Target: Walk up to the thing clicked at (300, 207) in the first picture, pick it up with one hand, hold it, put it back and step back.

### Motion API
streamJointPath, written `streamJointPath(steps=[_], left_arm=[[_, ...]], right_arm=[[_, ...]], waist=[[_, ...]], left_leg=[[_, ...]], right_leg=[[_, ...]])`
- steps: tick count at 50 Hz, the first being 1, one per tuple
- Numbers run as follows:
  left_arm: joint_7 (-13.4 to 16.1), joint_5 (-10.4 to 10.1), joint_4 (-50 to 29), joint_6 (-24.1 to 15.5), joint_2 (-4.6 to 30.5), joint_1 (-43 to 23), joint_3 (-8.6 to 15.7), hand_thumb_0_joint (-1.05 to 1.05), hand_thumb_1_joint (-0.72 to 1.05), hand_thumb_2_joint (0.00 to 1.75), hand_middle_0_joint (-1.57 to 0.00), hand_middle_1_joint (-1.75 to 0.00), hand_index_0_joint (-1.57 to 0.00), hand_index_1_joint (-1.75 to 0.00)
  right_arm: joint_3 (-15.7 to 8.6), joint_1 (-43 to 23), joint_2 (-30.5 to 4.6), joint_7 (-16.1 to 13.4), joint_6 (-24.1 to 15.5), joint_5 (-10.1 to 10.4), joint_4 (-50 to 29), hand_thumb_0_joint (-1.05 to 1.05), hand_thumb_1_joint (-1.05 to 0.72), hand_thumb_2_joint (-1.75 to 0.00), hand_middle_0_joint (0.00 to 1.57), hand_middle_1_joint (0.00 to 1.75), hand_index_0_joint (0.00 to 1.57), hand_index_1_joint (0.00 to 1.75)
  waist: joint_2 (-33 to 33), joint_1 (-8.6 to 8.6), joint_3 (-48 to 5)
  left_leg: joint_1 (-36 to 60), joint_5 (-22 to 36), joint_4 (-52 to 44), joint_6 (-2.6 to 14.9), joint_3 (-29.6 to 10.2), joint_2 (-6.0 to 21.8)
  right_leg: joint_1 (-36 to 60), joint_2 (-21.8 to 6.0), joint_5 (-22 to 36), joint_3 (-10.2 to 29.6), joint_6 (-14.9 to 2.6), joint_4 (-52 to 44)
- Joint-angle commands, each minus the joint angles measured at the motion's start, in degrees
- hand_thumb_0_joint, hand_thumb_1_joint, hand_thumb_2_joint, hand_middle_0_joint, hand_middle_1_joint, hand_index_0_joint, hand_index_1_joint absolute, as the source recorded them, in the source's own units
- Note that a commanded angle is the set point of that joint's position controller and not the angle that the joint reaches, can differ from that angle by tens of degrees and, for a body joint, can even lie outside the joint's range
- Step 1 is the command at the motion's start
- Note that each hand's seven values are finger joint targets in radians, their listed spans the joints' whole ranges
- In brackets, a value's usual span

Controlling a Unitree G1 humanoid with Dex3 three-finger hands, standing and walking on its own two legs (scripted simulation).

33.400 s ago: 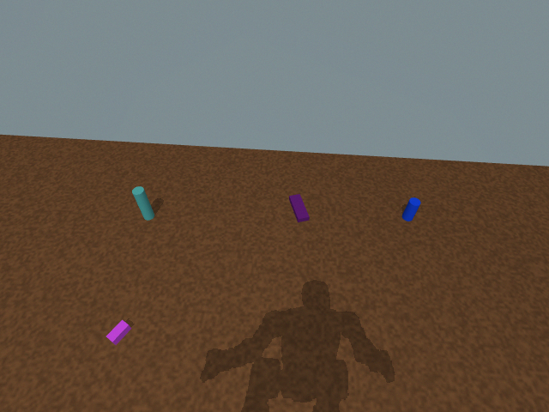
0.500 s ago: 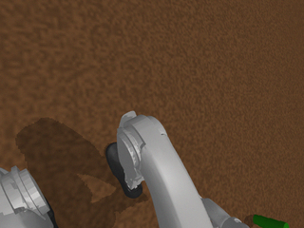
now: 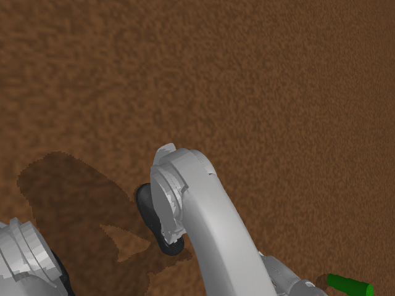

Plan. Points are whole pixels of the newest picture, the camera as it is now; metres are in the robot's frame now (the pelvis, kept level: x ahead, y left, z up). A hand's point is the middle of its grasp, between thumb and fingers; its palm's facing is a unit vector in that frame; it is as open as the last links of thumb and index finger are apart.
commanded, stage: close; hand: left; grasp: from above
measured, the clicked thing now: out of the picture +0.49 +0.35 -0.30
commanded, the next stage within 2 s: settle in 1.50 s
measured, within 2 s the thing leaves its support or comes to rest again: leaves its support in 1.90 s
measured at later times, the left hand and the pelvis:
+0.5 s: hand out of the picture +0.47 +0.33 -0.26, palm faces -0.42 -0.14 -0.90, open 12.0 cm; pelvis +0.00 +0.00 +0.00, yaw +0 degrees
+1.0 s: hand out of the picture +0.46 +0.33 -0.27, palm faces -0.43 -0.14 -0.89, open 9.9 cm; pelvis +0.00 +0.00 +0.00, yaw +0 degrees
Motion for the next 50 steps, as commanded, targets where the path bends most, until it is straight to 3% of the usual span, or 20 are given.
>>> streamJointPath(steps=[1,5,9,10,17,24,25,26,28,34,38,42,46,48,50], left_arm=[[1.38,-1.19,-5.74,-0.36,12.6,-12.26,0.21,0.0,-0.33,0.83,-0.17,-0.96,-0.19,-0.94],[0.33,-1.15,-6.59,-0.81,11.51,-12.35,-1.13,0.0,-0.31,0.8,-0.18,-0.96,-0.2,-0.93],[0.82,-1.1,-7.43,-1.91,12.78,-13.29,-0.52,0.0,-0.26,0.77,-0.22,-0.93,-0.25,-0.9],[0.62,-0.74,-5.34,-1.74,11.46,-11.61,-1.6,0.0,-0.25,0.77,-0.22,-0.93,-0.25,-0.9],[2.71,-0.19,-5.65,-2.09,12.66,-12.94,-1.27,0.0,-0.16,0.7,-0.29,-0.86,-0.32,-0.83],[3.78,-0.6,-7.06,-0.23,13.18,-14.83,-0.23,0.0,-0.08,0.62,-0.35,-0.8,-0.39,-0.77],[3.42,-0.34,-6.15,0.2,13.08,-14.32,-0.07,0.0,-0.07,0.62,-0.35,-0.8,-0.39,-0.76],[3.12,-0.09,-7.73,0.38,13.56,-14.55,0.19,0.0,-0.06,0.61,-0.36,-0.79,-0.39,-0.75],[2.45,-0.63,-5.81,0.92,12.49,-12.78,-0.13,0.0,-0.05,0.6,-0.37,-0.78,-0.41,-0.74],[0.2,-1.91,-6.0,0.51,13.1,-12.4,-0.43,0.0,0.04,0.53,-0.43,-0.74,-0.47,-0.69],[-0.73,-2.2,-5.83,-0.82,11.46,-11.75,-1.83,0.0,0.08,0.5,-0.46,-0.74,-0.51,-0.68],[0.38,-1.42,-8.37,-2.53,13.75,-11.88,-0.35,0.0,0.14,0.47,-0.51,-0.68,-0.56,-0.63],[2.1,-0.47,-6.33,-2.58,12.86,-11.8,-0.9,0.0,0.2,0.41,-0.53,-0.65,-0.59,-0.6],[2.91,-0.01,-8.36,-2.35,14.41,-13.77,-0.28,0.0,0.23,0.44,-0.58,-0.63,-0.62,-0.58],[3.12,-0.32,-6.71,-1.3,12.87,-12.92,-1.27,0.0,0.26,0.41,-0.6,-0.61,-0.65,-0.56]], right_arm=[[-5.75,11.26,-19.33,-0.58,0.72,0.62,1.41,0.0,-0.89,-0.9,0.2,0.3,0.2,0.3],[-5.64,11.47,-19.42,-0.76,0.98,0.73,1.65,0.0,-0.89,-0.9,0.2,0.3,0.2,0.3],[-5.17,11.02,-19.42,-1.16,1.66,0.59,1.77,0.0,-0.89,-0.9,0.2,0.3,0.2,0.3],[-5.09,11.0,-19.19,-1.11,1.49,0.55,1.23,0.0,-0.89,-0.9,0.2,0.3,0.2,0.3],[-4.8,9.9,-19.13,-1.47,1.45,0.27,0.89,0.0,-0.89,-0.9,0.2,0.3,0.2,0.3],[-6.1,10.99,-20.31,-1.15,0.45,0.33,2.05,0.0,-0.89,-0.9,0.2,0.3,0.2,0.3],[-5.49,10.22,-19.51,-1.08,0.37,0.68,1.93,0.0,-0.89,-0.9,0.2,0.3,0.2,0.3],[-5.7,10.74,-19.65,-0.86,0.41,0.48,2.54,0.0,-0.89,-0.9,0.2,0.3,0.2,0.3],[-5.17,10.75,-18.92,-0.79,0.71,0.38,2.13,0.0,-0.89,-0.9,0.2,0.3,0.2,0.3],[-5.07,10.64,-19.42,-1.29,1.31,0.83,1.47,0.0,-0.89,-0.9,0.2,0.3,0.2,0.3],[-4.79,10.46,-19.2,-1.51,1.61,0.74,1.25,0.0,-0.89,-0.9,0.2,0.3,0.2,0.3],[-4.53,10.58,-19.29,-1.66,2.01,0.48,1.16,0.0,-0.89,-0.9,0.2,0.3,0.2,0.3],[-4.31,10.56,-19.21,-1.63,2.03,-0.12,1.02,0.0,-0.88,-0.9,0.2,0.3,0.2,0.3],[-4.81,10.25,-19.73,-1.96,1.87,-0.06,1.42,0.0,-0.89,-0.9,0.2,0.3,0.2,0.3],[-4.95,10.18,-19.39,-1.86,1.32,-0.04,1.53,0.0,-0.89,-0.9,0.2,0.3,0.2,0.3]], waist=[[33.73,-3.62,-36.15],[34.51,-3.66,-35.69],[35.12,-3.46,-36.62],[34.15,-3.59,-35.4],[33.62,-3.57,-36.22],[36.56,-4.05,-36.1],[35.99,-3.47,-36.44],[38.24,-3.53,-37.2],[36.54,-4.13,-37.57],[34.44,-3.74,-36.85],[33.7,-3.77,-34.37],[35.7,-3.0,-38.13],[34.27,-3.79,-35.1],[35.22,-3.54,-35.99],[34.71,-3.74,-34.81]], left_leg=[[28.92,13.61,-14.8,0.7,6.37,3.01],[29.91,14.68,-14.65,0.31,5.95,3.11],[30.1,14.81,-15.09,0.09,5.56,3.45],[29.81,14.46,-14.75,0.33,5.98,3.07],[29.71,12.37,-15.55,0.43,5.74,3.24],[30.5,13.37,-16.03,0.12,5.65,3.42],[31.0,14.21,-15.67,-0.12,5.18,3.57],[32.42,16.01,-15.66,-0.39,5.12,3.77],[31.8,17.1,-15.3,-0.07,5.46,3.71],[29.33,15.18,-14.57,0.42,6.24,3.24],[28.37,13.67,-14.64,0.4,6.0,3.19],[31.41,16.69,-14.91,0.08,5.66,3.54],[29.34,13.88,-15.04,0.42,5.89,3.16],[29.8,13.31,-15.03,0.36,6.1,3.24],[29.57,12.15,-15.11,0.43,6.24,3.29]], right_leg=[[21.08,0.97,15.67,-7.23,-5.18,-11.23],[19.76,0.71,15.99,-7.37,-5.42,-10.4],[20.5,0.71,15.93,-7.72,-5.53,-10.9],[20.31,0.84,15.9,-7.48,-5.45,-10.61],[21.03,1.09,15.0,-7.61,-5.26,-11.01],[19.62,0.68,15.93,-7.33,-5.28,-10.74],[18.57,0.43,16.12,-7.53,-5.4,-10.01],[18.11,0.35,16.89,-7.34,-5.43,-9.71],[20.38,0.74,18.22,-7.31,-5.23,-10.2],[21.07,0.83,16.53,-7.1,-5.47,-11.31],[20.05,0.75,15.1,-7.46,-5.46,-11.31],[22.5,0.86,17.32,-7.61,-5.38,-10.94],[20.88,1.04,15.83,-7.8,-5.33,-10.85],[20.46,1.06,15.66,-7.6,-5.26,-11.08],[20.2,0.92,15.04,-7.16,-5.1,-11.08]])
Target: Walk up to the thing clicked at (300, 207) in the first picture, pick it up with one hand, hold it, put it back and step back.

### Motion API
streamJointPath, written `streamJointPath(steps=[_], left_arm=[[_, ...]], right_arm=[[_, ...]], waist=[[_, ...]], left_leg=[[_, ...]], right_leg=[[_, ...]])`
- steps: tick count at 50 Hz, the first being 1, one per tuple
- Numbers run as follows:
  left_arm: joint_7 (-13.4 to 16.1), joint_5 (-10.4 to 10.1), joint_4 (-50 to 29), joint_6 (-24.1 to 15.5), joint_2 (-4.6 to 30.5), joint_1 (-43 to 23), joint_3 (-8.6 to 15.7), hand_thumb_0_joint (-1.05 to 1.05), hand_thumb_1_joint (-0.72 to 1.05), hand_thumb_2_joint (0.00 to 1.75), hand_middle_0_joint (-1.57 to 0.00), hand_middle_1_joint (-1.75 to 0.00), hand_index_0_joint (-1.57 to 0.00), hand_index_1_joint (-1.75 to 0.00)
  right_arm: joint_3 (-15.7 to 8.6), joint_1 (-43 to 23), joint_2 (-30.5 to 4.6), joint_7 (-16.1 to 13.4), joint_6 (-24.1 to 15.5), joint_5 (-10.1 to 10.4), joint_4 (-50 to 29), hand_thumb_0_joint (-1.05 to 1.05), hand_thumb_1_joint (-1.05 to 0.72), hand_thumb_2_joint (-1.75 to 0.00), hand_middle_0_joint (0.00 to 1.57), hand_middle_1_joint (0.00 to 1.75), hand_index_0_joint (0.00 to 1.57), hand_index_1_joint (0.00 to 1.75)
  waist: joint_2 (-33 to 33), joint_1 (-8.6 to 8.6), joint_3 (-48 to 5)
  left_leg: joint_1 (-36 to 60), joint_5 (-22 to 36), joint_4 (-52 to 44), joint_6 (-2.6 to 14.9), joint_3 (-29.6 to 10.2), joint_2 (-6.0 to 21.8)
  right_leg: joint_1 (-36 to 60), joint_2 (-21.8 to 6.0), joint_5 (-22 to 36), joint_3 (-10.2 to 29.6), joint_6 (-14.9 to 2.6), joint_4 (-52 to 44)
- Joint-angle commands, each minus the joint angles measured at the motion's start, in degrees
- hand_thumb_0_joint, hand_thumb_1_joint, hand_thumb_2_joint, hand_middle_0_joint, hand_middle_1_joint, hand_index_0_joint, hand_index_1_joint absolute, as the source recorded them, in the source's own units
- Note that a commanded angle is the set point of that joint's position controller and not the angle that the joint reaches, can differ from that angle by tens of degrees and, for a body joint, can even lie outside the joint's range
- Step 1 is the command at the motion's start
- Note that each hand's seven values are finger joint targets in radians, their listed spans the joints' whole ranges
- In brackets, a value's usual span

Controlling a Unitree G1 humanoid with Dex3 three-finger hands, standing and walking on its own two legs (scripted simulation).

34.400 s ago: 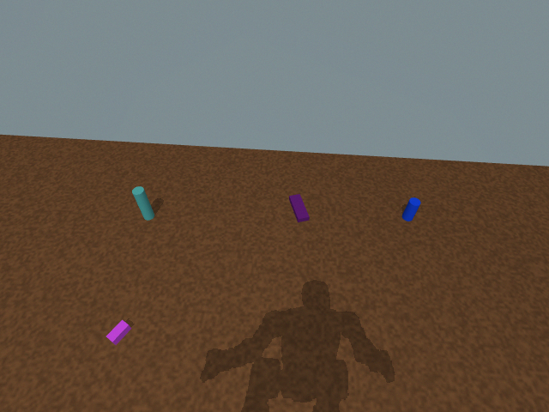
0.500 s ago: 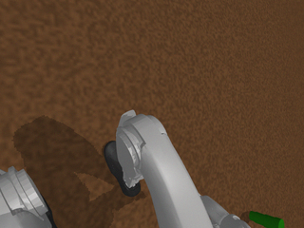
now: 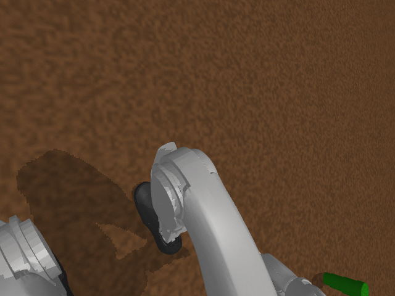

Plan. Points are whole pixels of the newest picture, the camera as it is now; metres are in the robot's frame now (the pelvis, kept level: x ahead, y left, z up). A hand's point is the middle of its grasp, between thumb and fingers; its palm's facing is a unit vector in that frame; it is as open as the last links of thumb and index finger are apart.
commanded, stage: close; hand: left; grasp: from above
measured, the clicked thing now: out of the picture +0.49 +0.35 -0.30
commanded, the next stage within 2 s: settle in 0.50 s
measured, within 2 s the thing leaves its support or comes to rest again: leaves its support in 0.90 s
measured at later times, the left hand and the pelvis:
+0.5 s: hand out of the picture +0.47 +0.34 -0.26, palm faces -0.44 -0.15 -0.89, open 8.4 cm; pelvis +0.00 +0.00 +0.00, yaw +0 degrees
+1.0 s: hand out of the picture +0.48 +0.36 -0.24, palm faces -0.39 -0.15 -0.91, open 8.2 cm; pelvis +0.00 +0.00 +0.00, yaw +0 degrees
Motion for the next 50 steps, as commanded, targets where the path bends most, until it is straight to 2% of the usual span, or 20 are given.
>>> streamJointPath(steps=[1,4,5,7,10,12,15,18,20,25,29,36,37,40,42,43,45,46,48,50], left_arm=[[3.14,-0.53,-6.1,0.95,12.23,-13.74,0.41,0.0,0.27,0.41,-0.61,-0.6,-0.66,-0.55],[3.14,-1.03,-5.03,1.92,12.52,-13.73,0.73,0.0,0.31,0.39,-0.65,-0.57,-0.7,-0.52],[2.9,-0.71,-7.8,1.93,13.22,-14.97,1.39,0.0,0.32,0.36,-0.65,-0.56,-0.7,-0.51],[2.06,-1.39,-6.21,2.78,11.9,-14.19,0.58,0.0,0.32,0.31,-0.64,-0.55,-0.7,-0.5],[1.16,-1.94,-4.93,2.99,12.39,-13.11,0.85,0.0,0.38,0.3,-0.7,-0.52,-0.75,-0.46],[0.66,-1.74,-7.07,2.69,14.65,-14.39,1.79,0.0,0.41,0.31,-0.72,-0.52,-0.77,-0.47],[-0.46,-2.22,-5.11,2.19,12.15,-11.67,0.56,0.0,0.45,0.32,-0.76,-0.52,-0.81,-0.47],[-0.77,-1.77,-6.85,1.33,14.38,-12.68,1.65,0.0,0.51,0.33,-0.8,-0.52,-0.85,-0.46],[-1.09,-1.85,-5.05,1.0,12.93,-11.17,0.59,0.0,0.56,0.34,-0.84,-0.51,-0.89,-0.46],[-0.41,-1.15,-9.4,0.12,15.19,-13.99,2.07,0.0,0.64,0.31,-0.91,-0.48,-0.95,-0.42],[-0.19,-1.29,-5.52,0.5,12.61,-12.08,0.38,0.0,0.69,0.33,-0.95,-0.47,-1.0,-0.42],[-0.17,-1.06,-6.55,1.46,14.47,-13.18,1.47,0.0,0.56,0.26,-0.91,-0.41,-0.95,-0.36],[-0.54,-0.71,-11.01,1.36,14.93,-15.23,2.04,0.0,0.56,0.24,-0.92,-0.39,-0.97,-0.34],[-0.85,-0.85,-10.68,2.14,15.27,-14.79,2.47,0.0,0.55,0.26,-0.93,-0.36,-0.96,-0.33],[-0.67,-0.71,-14.74,2.32,16.8,-16.63,4.12,0.0,0.59,0.25,-0.95,-0.37,-0.99,-0.33],[-1.1,-0.69,-16.2,2.44,15.69,-17.34,3.56,0.0,0.6,0.24,-0.95,-0.37,-1.0,-0.32],[-2.11,-0.86,-11.82,3.42,13.58,-12.92,3.33,0.0,0.62,0.24,-0.96,-0.38,-1.0,-0.33],[-2.45,-0.61,-14.84,3.48,14.45,-14.19,4.47,0.0,0.64,0.24,-0.97,-0.37,-1.02,-0.32],[-3.9,-0.51,-19.47,4.12,15.29,-14.7,5.74,0.0,0.66,0.27,-0.99,-0.37,-1.03,-0.33],[-5.49,-1.12,-21.61,4.38,13.56,-13.58,6.1,0.0,0.67,0.23,-1.0,-0.36,-1.04,-0.32]], right_arm=[[-6.39,11.51,-19.78,-0.35,-0.13,0.3,2.4,0.0,-0.89,-0.9,0.2,0.3,0.2,0.3],[-6.3,11.37,-19.64,-0.22,-0.38,0.48,2.48,0.0,-0.89,-0.9,0.2,0.3,0.2,0.3],[-6.39,11.47,-19.78,-0.05,-0.4,0.63,2.66,0.0,-0.89,-0.9,0.2,0.3,0.2,0.3],[-6.92,11.51,-19.88,0.14,-0.66,0.71,2.92,0.0,-0.89,-0.9,0.2,0.3,0.2,0.3],[-6.17,11.54,-19.46,0.14,-0.26,0.88,2.06,0.0,-0.89,-0.9,0.2,0.3,0.2,0.3],[-6.25,11.52,-20.08,-0.05,0.0,1.03,1.81,0.0,-0.89,-0.9,0.2,0.3,0.2,0.3],[-6.16,11.24,-19.56,-0.15,0.36,1.01,1.31,0.0,-0.89,-0.9,0.2,0.3,0.2,0.3],[-6.0,11.46,-20.02,-0.35,0.58,0.97,1.43,0.0,-0.89,-0.9,0.2,0.3,0.2,0.3],[-5.86,11.04,-19.88,-0.54,0.81,1.02,1.05,0.0,-0.89,-0.9,0.2,0.3,0.2,0.3],[-5.7,11.82,-20.07,-0.67,1.29,0.54,1.39,0.0,-0.89,-0.9,0.2,0.3,0.2,0.3],[-5.56,11.32,-19.73,-0.8,1.19,0.48,0.88,0.0,-0.89,-0.9,0.2,0.3,0.2,0.3],[-5.79,11.76,-19.74,-1.02,1.46,0.44,1.06,0.0,-0.9,-0.9,0.2,0.3,0.2,0.3],[-6.13,11.73,-19.89,-0.75,1.32,0.77,1.52,0.0,-0.91,-0.9,0.2,0.3,0.2,0.3],[-7.28,11.73,-20.25,-0.91,1.33,0.87,0.89,0.0,-0.91,-0.9,0.2,0.3,0.2,0.3],[-8.14,12.15,-20.54,-0.84,1.55,0.85,0.97,0.0,-0.9,-0.9,0.2,0.3,0.2,0.3],[-8.76,12.39,-20.65,-0.71,1.44,0.85,0.92,0.0,-0.9,-0.9,0.2,0.3,0.2,0.3],[-9.32,12.59,-20.28,-0.51,1.54,1.15,1.23,0.0,-0.9,-0.9,0.2,0.3,0.2,0.3],[-9.48,13.67,-20.29,-0.37,1.69,1.24,1.52,0.0,-0.9,-0.9,0.2,0.3,0.2,0.3],[-10.75,14.26,-20.3,-0.12,1.79,1.6,1.7,0.0,-0.9,-0.9,0.2,0.3,0.2,0.3],[-11.96,13.86,-20.42,0.28,2.11,2.05,0.78,0.0,-0.9,-0.9,0.2,0.3,0.2,0.3]], waist=[[35.89,-4.41,-35.57],[36.37,-4.5,-36.43],[37.75,-4.14,-38.02],[38.59,-4.48,-36.45],[34.99,-4.61,-36.14],[36.24,-3.84,-37.76],[34.16,-4.07,-36.09],[35.72,-3.67,-37.85],[33.71,-3.88,-35.45],[36.56,-3.39,-38.07],[34.01,-4.39,-34.76],[36.58,-4.01,-36.6],[38.64,-3.27,-37.21],[38.98,-3.46,-38.91],[41.16,-2.35,-42.72],[41.97,-1.95,-43.4],[39.77,-2.23,-40.44],[40.26,-2.34,-41.16],[42.71,-0.74,-44.55],[43.88,0.49,-46.14]], left_leg=[[28.92,12.04,-15.17,0.34,6.35,3.19],[30.08,13.48,-15.61,0.08,5.9,3.46],[31.46,15.76,-15.29,-0.25,5.46,3.69],[30.67,15.84,-15.11,-0.11,6.08,3.52],[28.37,14.3,-14.81,0.49,6.52,3.18],[28.82,14.88,-14.66,0.41,6.63,3.1],[27.75,14.47,-14.16,0.54,6.81,3.07],[29.4,15.86,-14.44,0.27,6.28,3.15],[28.03,14.89,-14.15,0.36,6.47,3.09],[30.57,16.34,-14.44,0.02,5.92,3.44],[28.38,13.73,-14.59,0.37,6.1,3.19],[30.28,13.69,-15.67,0.02,5.83,3.42],[31.1,15.49,-14.84,-0.35,5.77,3.52],[31.11,14.33,-15.29,-0.02,6.63,3.24],[33.49,16.56,-15.45,-0.38,6.4,3.39],[34.18,17.99,-15.2,-0.45,6.66,3.22],[32.04,16.93,-15.11,-0.23,7.01,3.04],[31.51,18.05,-14.63,-0.27,7.25,2.84],[34.93,21.22,-14.59,-0.53,7.71,2.77],[35.62,22.29,-14.77,-0.95,7.68,2.57]], right_leg=[[19.02,1.01,14.47,-6.84,-5.12,-10.43],[19.72,0.82,15.73,-6.9,-5.14,-10.4],[18.56,0.52,16.82,-7.14,-5.24,-9.67],[18.68,0.6,16.88,-6.63,-5.29,-9.67],[20.24,0.71,16.13,-6.6,-5.13,-10.67],[20.8,0.64,16.23,-6.47,-5.44,-10.69],[20.89,0.98,15.61,-6.67,-5.3,-10.94],[20.53,0.66,16.2,-6.82,-5.51,-10.55],[20.3,0.82,15.25,-6.88,-5.5,-10.73],[19.78,0.64,16.34,-7.08,-5.41,-10.31],[19.69,0.92,14.91,-7.16,-5.34,-10.74],[19.57,0.7,14.78,-7.05,-5.51,-10.53],[17.02,0.27,15.48,-7.0,-5.68,-9.76],[19.43,0.68,15.25,-6.54,-5.8,-10.73],[20.01,0.53,16.71,-6.81,-6.0,-10.27],[19.34,0.59,17.37,-6.75,-6.15,-10.14],[18.46,0.74,16.31,-6.75,-6.11,-10.51],[18.91,0.59,17.22,-6.74,-6.21,-10.67],[18.77,0.28,18.41,-6.07,-6.49,-10.43],[17.77,-0.04,18.1,-6.04,-7.19,-10.32]])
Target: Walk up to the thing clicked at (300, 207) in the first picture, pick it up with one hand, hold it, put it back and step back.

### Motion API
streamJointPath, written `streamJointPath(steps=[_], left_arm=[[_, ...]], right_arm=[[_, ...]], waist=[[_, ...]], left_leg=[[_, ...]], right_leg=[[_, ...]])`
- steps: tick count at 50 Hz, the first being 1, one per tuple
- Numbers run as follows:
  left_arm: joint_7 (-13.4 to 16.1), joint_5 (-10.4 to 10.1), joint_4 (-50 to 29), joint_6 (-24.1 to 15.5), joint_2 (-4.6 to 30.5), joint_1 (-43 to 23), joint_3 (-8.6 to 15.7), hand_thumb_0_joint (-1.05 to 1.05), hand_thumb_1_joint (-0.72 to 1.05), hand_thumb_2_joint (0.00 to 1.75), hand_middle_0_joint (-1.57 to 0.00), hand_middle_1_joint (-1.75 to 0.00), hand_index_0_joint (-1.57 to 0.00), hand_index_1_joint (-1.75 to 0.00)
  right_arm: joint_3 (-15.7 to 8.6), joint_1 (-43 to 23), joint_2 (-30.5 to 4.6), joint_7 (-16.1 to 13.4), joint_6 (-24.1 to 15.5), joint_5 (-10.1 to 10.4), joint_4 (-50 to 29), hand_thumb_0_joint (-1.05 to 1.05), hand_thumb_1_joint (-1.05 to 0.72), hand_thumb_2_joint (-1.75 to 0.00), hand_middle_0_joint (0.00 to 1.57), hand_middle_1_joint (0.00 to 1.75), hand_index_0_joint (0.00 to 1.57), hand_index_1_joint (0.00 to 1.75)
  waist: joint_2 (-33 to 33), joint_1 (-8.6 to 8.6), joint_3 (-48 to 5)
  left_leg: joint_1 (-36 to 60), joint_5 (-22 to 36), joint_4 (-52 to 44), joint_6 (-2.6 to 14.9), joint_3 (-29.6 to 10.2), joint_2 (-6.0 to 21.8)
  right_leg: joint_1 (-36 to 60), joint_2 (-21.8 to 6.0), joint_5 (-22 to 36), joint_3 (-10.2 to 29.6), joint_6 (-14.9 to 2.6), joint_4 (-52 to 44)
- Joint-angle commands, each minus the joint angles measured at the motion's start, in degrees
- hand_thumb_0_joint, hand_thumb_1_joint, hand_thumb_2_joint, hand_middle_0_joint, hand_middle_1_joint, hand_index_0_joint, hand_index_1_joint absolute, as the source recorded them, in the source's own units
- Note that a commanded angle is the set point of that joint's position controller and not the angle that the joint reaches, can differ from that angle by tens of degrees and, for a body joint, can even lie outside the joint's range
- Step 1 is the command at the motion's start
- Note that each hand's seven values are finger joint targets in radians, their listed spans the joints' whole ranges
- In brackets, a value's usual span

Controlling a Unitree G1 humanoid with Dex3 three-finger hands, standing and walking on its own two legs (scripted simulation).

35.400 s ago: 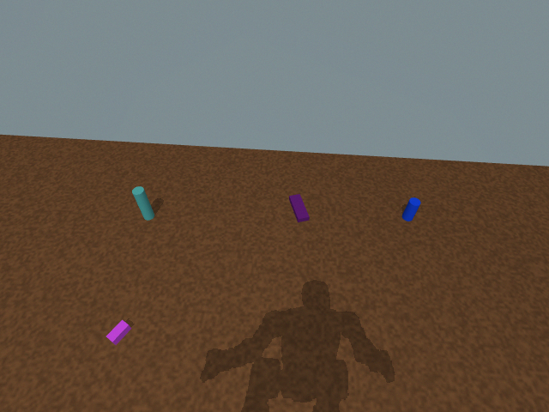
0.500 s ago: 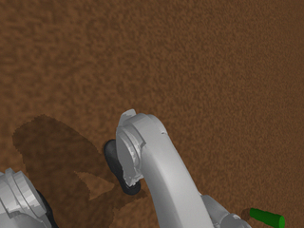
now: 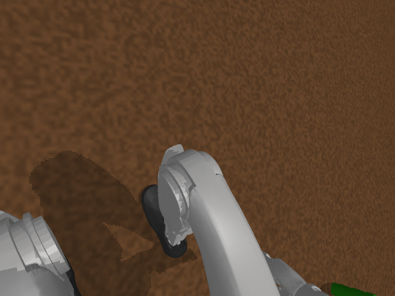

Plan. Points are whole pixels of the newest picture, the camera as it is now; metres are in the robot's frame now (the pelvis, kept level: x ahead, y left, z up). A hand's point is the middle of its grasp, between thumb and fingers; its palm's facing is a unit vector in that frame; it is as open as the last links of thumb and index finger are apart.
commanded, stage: settle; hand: left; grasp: from above
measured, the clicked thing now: out of the picture +0.49 +0.37 -0.28
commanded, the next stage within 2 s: lift in 0.54 s
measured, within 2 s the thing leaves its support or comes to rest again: neither
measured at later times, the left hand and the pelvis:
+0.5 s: hand out of the picture +0.46 +0.37 -0.16, palm faces -0.42 -0.11 -0.90, open 8.1 cm; pelvis +0.00 +0.00 +0.01, yaw +4 degrees
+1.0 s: hand out of the picture +0.43 +0.36 -0.10, palm faces -0.46 -0.15 -0.88, open 8.2 cm; pelvis -0.01 -0.01 +0.04, yaw +8 degrees
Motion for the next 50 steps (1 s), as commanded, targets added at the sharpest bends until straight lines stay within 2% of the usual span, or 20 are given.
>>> streamJointPath(steps=[1,2,4,6,9,11,14,19,21,25,27,30,31,32,34,35,42,44,46,50], left_arm=[[-0.51,-1.89,-11.13,1.19,12.02,-12.11,0.92,0.0,0.68,0.25,-1.01,-0.36,-1.05,-0.32],[-1.32,-1.6,-12.27,1.44,11.83,-12.54,0.57,0.0,0.7,0.25,-1.03,-0.36,-1.07,-0.32],[-3.02,-2.25,-15.75,1.84,11.1,-12.38,0.74,0.0,0.75,0.28,-1.06,-0.39,-1.1,-0.34],[-5.07,-3.15,-18.47,2.04,7.07,-13.96,-1.91,0.0,0.8,0.26,-1.09,-0.37,-1.14,-0.33],[-7.31,-3.1,-20.14,2.33,7.66,-13.85,-1.02,0.0,0.82,0.26,-1.11,-0.34,-1.15,-0.3],[-8.93,-3.21,-20.21,2.34,3.88,-14.79,-2.61,0.0,0.86,0.25,-1.14,-0.34,-1.19,-0.29],[-10.39,-3.62,-21.13,2.13,2.28,-15.22,-3.38,0.0,0.86,0.24,-1.14,-0.32,-1.18,-0.28],[-11.73,-2.99,-24.87,1.33,3.31,-17.73,-2.94,0.0,0.87,0.3,-1.17,-0.33,-1.21,-0.29],[-12.08,-3.42,-23.56,1.53,1.83,-16.95,-2.97,0.0,0.87,0.29,-1.15,-0.34,-1.19,-0.3],[-12.47,-2.83,-25.09,1.46,2.58,-17.72,-2.57,0.0,0.88,0.31,-1.17,-0.35,-1.2,-0.32],[-13.03,-2.98,-25.55,1.7,1.7,-18.34,-2.97,0.0,0.87,0.34,-1.17,-0.36,-1.2,-0.33],[-13.67,-3.34,-26.31,1.97,1.75,-18.64,-2.87,0.0,0.86,0.38,-1.16,-0.38,-1.19,-0.35],[-14.08,-3.29,-24.63,2.24,0.95,-17.02,-3.2,0.0,0.86,0.31,-1.17,-0.43,-1.22,-0.38],[-14.36,-3.45,-26.96,2.22,1.62,-17.99,-2.74,0.0,0.83,0.34,-1.11,-0.35,-1.15,-0.3],[-15.51,-4.13,-28.47,2.47,1.67,-17.15,-2.54,0.0,0.8,0.32,-1.1,-0.32,-1.13,-0.29],[-15.88,-4.32,-29.52,2.61,1.98,-16.93,-2.05,0.0,0.82,0.28,-1.13,-0.4,-1.18,-0.36],[-20.32,-7.47,-32.59,3.84,0.16,-11.75,-1.69,0.0,0.82,0.33,-1.08,-0.47,-1.14,-0.4],[-21.04,-8.01,-37.17,3.4,1.78,-11.71,-0.16,0.0,0.83,0.33,-1.08,-0.47,-1.14,-0.41],[-22.03,-8.86,-39.15,2.9,-0.69,-9.37,-0.62,0.0,0.82,0.34,-1.07,-0.47,-1.13,-0.4],[-23.29,-10.6,-43.96,1.73,-0.97,-7.12,0.24,0.0,0.81,0.38,-1.06,-0.5,-1.12,-0.44]], right_arm=[[-8.55,10.67,-19.54,0.17,1.2,1.36,0.21,0.0,-0.9,-0.9,0.2,0.3,0.2,0.3],[-9.12,11.83,-19.37,0.22,1.52,1.59,0.63,0.0,-0.9,-0.9,0.2,0.3,0.2,0.3],[-10.14,11.82,-18.72,0.23,2.04,2.18,0.12,0.0,-0.9,-0.9,0.2,0.3,0.2,0.3],[-10.69,11.4,-18.01,0.48,2.15,2.97,-0.39,0.0,-0.9,-0.9,0.2,0.3,0.2,0.3],[-12.31,12.93,-18.93,0.31,3.29,3.89,-0.1,0.0,-0.9,-0.9,0.2,0.3,0.2,0.3],[-12.75,13.29,-17.81,0.28,3.96,4.32,-0.52,0.0,-0.9,-0.9,0.2,0.3,0.2,0.3],[-13.34,13.32,-17.47,-0.26,4.66,5.11,-0.85,0.0,-0.9,-0.9,0.2,0.3,0.2,0.3],[-14.19,13.08,-16.16,-1.28,5.98,5.65,-1.41,0.0,-0.9,-0.9,0.2,0.3,0.2,0.3],[-14.56,13.54,-15.98,-1.58,6.43,5.83,-1.51,0.0,-0.9,-0.9,0.2,0.3,0.2,0.3],[-14.93,13.02,-15.23,-2.48,7.6,6.12,-2.23,0.0,-0.9,-0.9,0.2,0.3,0.2,0.3],[-15.26,13.92,-15.02,-2.79,8.07,6.24,-2.0,0.0,-0.9,-0.9,0.2,0.3,0.2,0.3],[-15.6,13.59,-15.18,-3.49,8.75,6.46,-2.2,0.0,-0.9,-0.9,0.2,0.3,0.2,0.3],[-15.67,14.05,-14.7,-3.47,8.89,6.47,-2.27,0.0,-0.93,-0.91,0.2,0.3,0.2,0.3],[-15.9,14.03,-14.71,-3.67,9.2,6.67,-2.31,0.0,-0.88,-0.89,0.2,0.3,0.2,0.3],[-16.23,13.94,-14.23,-3.96,9.74,6.99,-2.75,0.0,-0.88,-0.89,0.2,0.3,0.2,0.3],[-16.5,14.37,-14.19,-4.15,10.01,7.17,-2.65,0.0,-0.92,-0.91,0.2,0.3,0.2,0.3],[-18.23,15.44,-13.28,-5.05,12.11,8.25,-2.31,0.0,-0.91,-0.9,0.2,0.3,0.2,0.3],[-18.99,15.14,-13.26,-5.47,12.72,8.83,-2.82,0.0,-0.91,-0.9,0.2,0.3,0.2,0.3],[-19.94,15.3,-12.71,-5.76,13.14,9.32,-2.57,0.0,-0.91,-0.9,0.2,0.3,0.2,0.3],[-21.43,14.64,-11.83,-6.5,13.93,10.03,-2.32,0.0,-0.91,-0.9,0.2,0.3,0.2,0.3]], waist=[[39.0,-0.87,-41.85],[38.03,-1.14,-41.8],[38.72,1.02,-44.71],[38.96,1.22,-44.89],[36.57,1.76,-44.83],[35.04,1.13,-44.37],[33.66,1.45,-44.05],[34.24,3.17,-48.18],[32.61,2.58,-46.9],[34.11,3.95,-49.48],[31.9,3.2,-49.54],[33.35,4.08,-49.73],[31.78,3.74,-49.02],[32.27,4.5,-50.5],[33.93,5.53,-53.13],[34.59,6.09,-54.57],[31.84,7.64,-54.46],[32.01,9.25,-58.46],[31.95,9.63,-57.39],[30.36,10.88,-59.73]], left_leg=[[34.77,19.51,-14.5,-0.72,7.53,2.52],[33.88,18.99,-14.8,-0.3,8.09,2.43],[33.73,17.66,-15.63,-0.2,8.6,1.93],[34.53,17.55,-16.42,-0.15,8.67,1.65],[33.4,17.12,-16.96,-0.22,8.52,1.2],[32.12,16.42,-16.93,0.26,9.15,0.86],[32.04,14.55,-17.66,0.41,9.21,0.46],[32.68,13.2,-18.49,0.56,10.42,0.11],[32.05,14.4,-18.43,0.63,10.6,-0.23],[32.06,13.17,-19.71,0.65,11.09,-0.52],[32.23,13.09,-19.51,0.94,11.48,-0.51],[32.45,13.09,-20.13,0.79,11.53,-0.86],[32.61,13.01,-20.36,0.83,11.51,-0.73],[32.69,13.45,-20.55,0.87,11.92,-0.82],[34.65,13.76,-21.87,0.67,11.83,-0.81],[36.11,14.84,-22.13,0.66,12.18,-0.94],[36.21,15.23,-24.06,1.14,13.27,-1.48],[37.88,15.13,-25.38,1.22,13.44,-1.67],[39.25,14.99,-26.97,1.14,13.29,-1.93],[41.15,13.43,-29.19,1.52,13.71,-2.07]], right_leg=[[18.99,0.97,16.85,-5.97,-6.28,-10.3],[20.18,1.22,17.2,-5.58,-5.85,-10.82],[20.54,1.04,16.3,-5.1,-6.08,-10.98],[18.76,0.79,16.02,-4.89,-6.26,-11.14],[17.21,0.43,15.58,-4.65,-6.43,-11.01],[17.43,0.28,15.39,-4.16,-6.4,-11.59],[15.65,-0.04,13.97,-3.73,-6.53,-12.08],[16.47,-0.24,12.68,-2.78,-6.53,-12.3],[16.38,-0.56,13.61,-2.73,-6.48,-12.6],[16.41,-0.72,12.33,-2.34,-6.63,-12.61],[16.89,-0.66,12.32,-1.98,-6.49,-13.49],[15.45,-0.95,11.84,-1.78,-6.91,-13.52],[16.1,-0.88,11.71,-1.65,-6.85,-13.8],[16.36,-0.92,11.87,-1.54,-6.9,-13.96],[16.83,-1.04,11.79,-1.23,-6.96,-13.77],[17.12,-1.19,12.64,-0.99,-6.9,-13.99],[19.37,-1.68,12.03,0.34,-7.17,-16.89],[20.32,-1.81,11.72,0.82,-7.25,-17.47],[19.97,-2.2,11.45,1.17,-7.28,-18.6],[20.89,-2.5,10.3,2.28,-7.23,-20.52]])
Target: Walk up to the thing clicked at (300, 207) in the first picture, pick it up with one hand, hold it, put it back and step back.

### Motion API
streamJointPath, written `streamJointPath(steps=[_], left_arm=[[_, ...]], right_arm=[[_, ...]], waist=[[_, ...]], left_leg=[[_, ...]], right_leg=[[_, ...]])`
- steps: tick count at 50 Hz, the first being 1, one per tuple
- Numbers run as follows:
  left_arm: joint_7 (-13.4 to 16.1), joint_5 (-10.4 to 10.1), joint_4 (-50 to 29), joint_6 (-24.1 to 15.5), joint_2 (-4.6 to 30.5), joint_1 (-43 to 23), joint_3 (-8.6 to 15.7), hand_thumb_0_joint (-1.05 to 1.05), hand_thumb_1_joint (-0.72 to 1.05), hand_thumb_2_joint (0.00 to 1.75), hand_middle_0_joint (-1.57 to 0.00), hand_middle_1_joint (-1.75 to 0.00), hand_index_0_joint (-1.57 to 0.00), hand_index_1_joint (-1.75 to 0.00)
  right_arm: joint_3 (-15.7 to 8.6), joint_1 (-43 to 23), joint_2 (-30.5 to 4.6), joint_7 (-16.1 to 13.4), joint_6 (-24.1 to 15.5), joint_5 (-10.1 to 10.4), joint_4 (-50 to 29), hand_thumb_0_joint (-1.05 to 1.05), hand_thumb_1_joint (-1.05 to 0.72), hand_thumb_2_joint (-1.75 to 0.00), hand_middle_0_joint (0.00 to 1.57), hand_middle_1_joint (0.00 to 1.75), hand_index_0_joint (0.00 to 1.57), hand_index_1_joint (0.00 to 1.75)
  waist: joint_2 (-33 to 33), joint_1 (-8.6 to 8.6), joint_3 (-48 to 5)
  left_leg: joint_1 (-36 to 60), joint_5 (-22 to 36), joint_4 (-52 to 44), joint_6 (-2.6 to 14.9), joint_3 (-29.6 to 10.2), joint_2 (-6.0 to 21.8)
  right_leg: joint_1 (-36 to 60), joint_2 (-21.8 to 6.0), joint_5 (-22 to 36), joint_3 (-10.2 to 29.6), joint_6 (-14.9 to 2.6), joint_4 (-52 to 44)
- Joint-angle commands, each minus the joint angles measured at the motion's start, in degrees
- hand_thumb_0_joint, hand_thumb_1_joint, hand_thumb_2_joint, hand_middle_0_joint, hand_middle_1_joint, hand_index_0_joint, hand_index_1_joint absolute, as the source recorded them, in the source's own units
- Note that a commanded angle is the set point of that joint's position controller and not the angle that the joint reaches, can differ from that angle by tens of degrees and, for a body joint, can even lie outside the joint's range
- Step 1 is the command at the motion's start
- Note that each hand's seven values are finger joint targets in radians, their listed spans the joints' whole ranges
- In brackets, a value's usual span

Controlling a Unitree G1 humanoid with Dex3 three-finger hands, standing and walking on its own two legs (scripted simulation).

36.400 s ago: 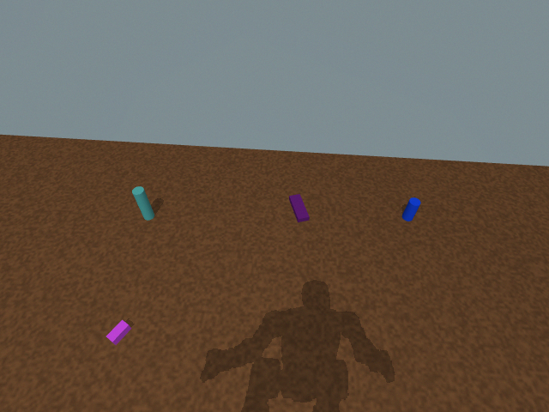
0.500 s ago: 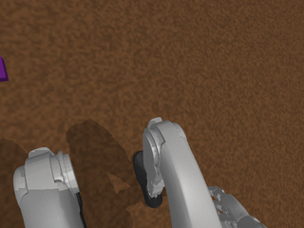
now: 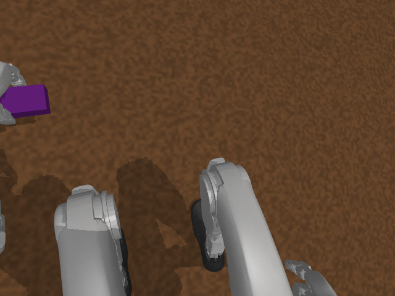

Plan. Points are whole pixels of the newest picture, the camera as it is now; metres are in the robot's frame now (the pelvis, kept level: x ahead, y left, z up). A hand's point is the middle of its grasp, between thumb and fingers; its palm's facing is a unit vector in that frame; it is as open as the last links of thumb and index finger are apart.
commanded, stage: lift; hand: left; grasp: from above
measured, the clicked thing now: (4, 103) +0.50 +0.31 -0.18
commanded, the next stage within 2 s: hold in 1.36 s
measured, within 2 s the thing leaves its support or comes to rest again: neither
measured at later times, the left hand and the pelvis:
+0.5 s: hand out of the picture +0.41 +0.30 +0.04, palm faces -0.42 -0.11 -0.90, open 8.3 cm; pelvis +0.00 +0.00 +0.13, yaw +5 degrees
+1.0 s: hand out of the picture +0.34 +0.27 +0.23, palm faces -0.43 -0.11 -0.89, open 8.3 cm; pelvis +0.03 +0.00 +0.30, yaw +7 degrees
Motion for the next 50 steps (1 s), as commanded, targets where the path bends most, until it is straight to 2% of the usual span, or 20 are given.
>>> streamJointPath(steps=[1,3,5,7,9,10,13,16,20,22,23,24,27,28,31,33,38,40,44,50], left_arm=[[1.18,-2.02,-16.37,-1.16,16.89,-18.42,4.19,0.0,0.8,0.37,-1.05,-0.52,-1.11,-0.45],[1.28,-2.9,-17.22,-1.24,15.37,-15.8,4.48,0.0,0.81,0.39,-1.06,-0.51,-1.12,-0.45],[1.03,-3.49,-18.26,-1.34,12.83,-15.42,2.82,0.0,0.79,0.41,-1.04,-0.52,-1.1,-0.45],[1.18,-3.92,-19.88,-1.19,13.42,-13.89,3.39,0.0,0.78,0.39,-1.03,-0.53,-1.09,-0.46],[0.97,-4.56,-22.32,-1.05,11.04,-13.83,2.28,0.0,0.77,0.42,-1.02,-0.54,-1.08,-0.48],[0.86,-4.73,-22.65,-0.83,11.16,-13.42,2.19,0.0,0.79,0.41,-1.01,-0.57,-1.08,-0.49],[0.74,-5.79,-23.56,-0.13,9.22,-9.04,1.66,0.0,0.76,0.4,-0.99,-0.56,-1.06,-0.49],[0.48,-5.85,-25.12,0.83,8.24,-6.43,1.62,0.0,0.75,0.39,-0.98,-0.55,-1.04,-0.48],[0.53,-6.85,-29.12,2.12,5.6,-3.34,0.64,0.0,0.72,0.39,-0.96,-0.55,-1.02,-0.48],[0.39,-7.18,-30.3,2.8,5.37,0.62,1.02,0.0,0.68,0.38,-0.95,-0.52,-1.0,-0.45],[0.36,-7.39,-31.49,2.99,6.06,0.94,1.61,0.0,0.68,0.36,-0.94,-0.51,-1.0,-0.45],[0.12,-7.71,-32.11,3.22,3.57,0.96,-0.1,0.0,0.69,0.36,-0.94,-0.52,-1.0,-0.45],[0.62,-8.25,-33.59,4.08,2.33,4.31,-0.28,0.0,0.67,0.35,-0.92,-0.51,-0.99,-0.45],[0.77,-8.21,-33.45,4.3,2.07,6.51,-0.02,0.0,0.66,0.35,-0.93,-0.5,-0.99,-0.44],[1.1,-8.21,-34.07,4.75,-0.32,7.54,-1.93,0.0,0.67,0.38,-0.93,-0.52,-0.99,-0.46],[1.63,-8.56,-34.2,4.96,0.09,9.5,-1.25,0.0,0.67,0.35,-0.94,-0.49,-1.0,-0.43],[2.98,-8.54,-31.01,5.0,-4.57,11.95,-3.94,0.0,0.67,0.35,-0.95,-0.49,-1.0,-0.43],[3.75,-8.0,-29.61,5.03,-4.43,12.52,-4.13,0.0,0.67,0.36,-0.95,-0.47,-1.0,-0.42],[5.36,-7.45,-27.71,5.2,-8.42,12.88,-6.93,0.0,0.72,0.35,-0.99,-0.47,-1.05,-0.42],[7.49,-6.41,-25.05,5.85,-8.35,11.71,-7.03,0.0,0.73,0.39,-1.0,-0.51,-1.05,-0.45]], right_arm=[[-7.51,9.79,-13.62,-1.44,0.54,0.85,-1.73,0.0,-0.91,-0.9,0.2,0.3,0.2,0.3],[-8.3,9.53,-12.78,-1.72,0.69,1.41,-1.2,0.0,-0.91,-0.9,0.2,0.3,0.2,0.3],[-8.66,9.28,-12.1,-1.99,0.65,1.66,-0.83,0.0,-0.91,-0.9,0.2,0.3,0.2,0.3],[-9.11,8.9,-11.86,-2.43,0.67,2.18,-0.85,0.0,-0.9,-0.9,0.2,0.3,0.2,0.3],[-9.45,8.52,-11.11,-2.65,0.67,2.6,-0.71,0.0,-0.9,-0.9,0.2,0.3,0.2,0.3],[-9.5,8.6,-10.61,-2.82,0.64,2.81,-0.87,0.0,-0.9,-0.9,0.2,0.3,0.2,0.3],[-9.72,7.5,-10.37,-3.49,0.42,3.58,-0.84,0.0,-0.9,-0.9,0.2,0.3,0.2,0.3],[-10.46,6.18,-10.16,-4.05,0.44,4.08,-0.91,0.0,-0.9,-0.9,0.2,0.3,0.2,0.3],[-10.38,4.8,-8.56,-4.76,0.28,4.56,-1.08,0.0,-0.89,-0.9,0.2,0.3,0.2,0.3],[-10.48,4.2,-8.08,-5.15,0.23,4.84,-0.87,0.0,-0.89,-0.9,0.2,0.3,0.2,0.3],[-10.51,3.72,-8.0,-5.38,0.22,4.99,-1.03,0.0,-0.89,-0.9,0.2,0.3,0.2,0.3],[-10.59,3.17,-7.59,-5.64,0.18,5.03,-0.97,0.0,-0.89,-0.9,0.2,0.3,0.2,0.3],[-10.36,2.1,-6.75,-6.44,-0.32,5.53,-0.7,0.0,-0.89,-0.89,0.2,0.3,0.2,0.3],[-10.38,2.04,-6.65,-6.67,-0.44,5.69,-0.5,0.0,-0.89,-0.89,0.2,0.3,0.2,0.3],[-10.07,1.59,-5.98,-7.49,-1.18,6.01,0.06,0.0,-0.89,-0.89,0.2,0.3,0.2,0.3],[-10.19,0.87,-5.67,-8.09,-1.78,6.34,0.31,0.0,-0.89,-0.9,0.2,0.3,0.2,0.3],[-10.08,1.21,-4.88,-9.06,-3.81,6.75,1.61,0.0,-0.89,-0.9,0.2,0.3,0.2,0.3],[-10.02,1.17,-4.74,-9.21,-4.51,6.91,1.81,0.0,-0.89,-0.9,0.2,0.3,0.2,0.3],[-10.23,1.62,-4.24,-9.39,-5.93,7.02,2.66,0.0,-0.89,-0.9,0.2,0.3,0.2,0.3],[-10.54,2.22,-4.07,-9.47,-6.96,6.83,3.86,0.0,-0.9,-0.9,0.2,0.3,0.2,0.3]], waist=[[19.33,1.28,-47.71],[18.61,2.37,-46.69],[17.52,2.08,-46.78],[16.39,2.99,-46.5],[16.31,3.04,-47.86],[15.2,3.19,-48.77],[14.48,4.3,-46.15],[15.09,5.25,-46.43],[13.55,5.54,-45.54],[11.47,6.71,-45.64],[11.41,6.92,-45.87],[11.49,6.47,-44.05],[10.37,7.3,-41.55],[9.29,7.69,-40.93],[8.39,7.48,-37.67],[7.6,8.27,-36.01],[5.09,8.06,-29.7],[4.27,8.78,-28.35],[3.61,8.56,-25.94],[3.23,9.67,-24.83]], left_leg=[[38.2,7.49,-17.45,1.09,5.95,-0.43],[39.14,6.84,-19.47,1.2,6.13,-0.44],[40.01,5.26,-20.99,1.49,6.36,-0.29],[41.09,4.18,-23.44,1.59,5.65,-0.06],[43.04,5.19,-25.3,1.77,5.54,0.12],[43.47,4.77,-26.22,2.0,5.51,0.29],[45.89,3.86,-30.62,1.77,4.53,0.35],[52.1,5.0,-34.72,1.26,2.81,0.89],[55.5,6.3,-38.68,1.39,4.17,0.92],[58.6,8.56,-40.47,1.51,4.66,1.05],[59.61,7.64,-42.13,1.38,4.4,0.95],[60.5,6.63,-44.03,1.31,4.35,1.29],[63.62,3.65,-48.93,1.12,4.55,1.38],[65.08,3.77,-50.15,1.12,4.66,1.38],[68.35,3.46,-54.57,1.0,4.55,1.46],[70.86,3.24,-57.37,0.94,5.03,1.34],[75.82,3.44,-63.99,0.77,5.03,1.36],[78.21,2.72,-66.91,0.8,5.22,1.28],[82.81,5.32,-70.91,0.49,6.15,1.01],[89.48,10.98,-76.27,0.36,7.75,0.42]], right_leg=[[20.37,1.59,9.01,-3.07,-5.79,-15.06],[20.81,1.31,8.83,-2.48,-5.55,-16.41],[22.16,1.53,8.17,-2.13,-5.39,-18.17],[22.84,1.47,7.87,-2.03,-5.13,-19.14],[25.37,1.37,9.45,-1.79,-4.74,-20.52],[26.84,1.63,9.45,-1.7,-4.49,-21.27],[29.0,1.22,9.07,-1.73,-4.26,-23.47],[30.42,1.25,9.89,-1.89,-4.2,-25.15],[36.77,1.3,10.87,-1.13,-3.82,-30.43],[40.41,1.39,11.87,-0.97,-3.72,-33.5],[41.93,1.29,11.3,-0.66,-3.7,-34.64],[42.42,1.35,10.88,-0.57,-3.57,-36.03],[47.47,1.54,9.02,-0.26,-3.4,-40.7],[49.19,1.57,9.02,-0.05,-3.43,-42.28],[53.18,1.79,8.99,0.4,-3.39,-46.27],[56.52,1.77,8.42,0.91,-3.32,-49.82],[62.95,1.82,8.32,2.01,-3.23,-57.3],[66.5,1.93,7.53,2.34,-3.27,-60.46],[71.23,1.99,8.76,3.28,-3.35,-66.21],[79.44,2.15,13.0,3.94,-3.15,-72.77]])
